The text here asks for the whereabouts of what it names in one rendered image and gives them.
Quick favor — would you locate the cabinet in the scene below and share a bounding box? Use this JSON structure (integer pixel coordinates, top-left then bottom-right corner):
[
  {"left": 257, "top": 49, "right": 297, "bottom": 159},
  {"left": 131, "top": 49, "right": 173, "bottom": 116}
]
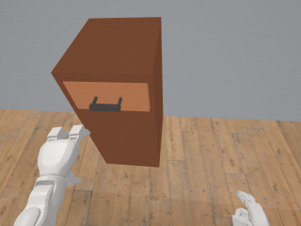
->
[{"left": 51, "top": 17, "right": 164, "bottom": 168}]

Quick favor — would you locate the robot left hand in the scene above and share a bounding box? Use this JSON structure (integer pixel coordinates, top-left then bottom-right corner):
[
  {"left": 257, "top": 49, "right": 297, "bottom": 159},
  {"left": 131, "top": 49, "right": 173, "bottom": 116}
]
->
[{"left": 38, "top": 124, "right": 91, "bottom": 186}]

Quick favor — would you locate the left robot forearm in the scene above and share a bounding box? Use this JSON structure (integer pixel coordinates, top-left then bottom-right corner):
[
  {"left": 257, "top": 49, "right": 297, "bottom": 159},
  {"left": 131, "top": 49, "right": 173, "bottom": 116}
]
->
[{"left": 13, "top": 174, "right": 68, "bottom": 226}]

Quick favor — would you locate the robot right hand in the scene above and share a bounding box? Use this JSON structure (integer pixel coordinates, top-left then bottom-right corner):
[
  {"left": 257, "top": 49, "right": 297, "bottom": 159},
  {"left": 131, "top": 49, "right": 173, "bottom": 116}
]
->
[{"left": 232, "top": 190, "right": 270, "bottom": 226}]

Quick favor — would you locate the drawer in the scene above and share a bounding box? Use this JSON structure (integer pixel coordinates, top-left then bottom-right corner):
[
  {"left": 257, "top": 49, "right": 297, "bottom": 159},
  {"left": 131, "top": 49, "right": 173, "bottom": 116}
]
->
[{"left": 63, "top": 81, "right": 151, "bottom": 112}]

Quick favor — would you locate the handle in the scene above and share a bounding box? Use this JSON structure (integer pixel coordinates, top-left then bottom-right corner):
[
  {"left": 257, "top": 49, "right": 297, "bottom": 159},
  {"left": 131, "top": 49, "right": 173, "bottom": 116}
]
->
[{"left": 89, "top": 96, "right": 122, "bottom": 112}]

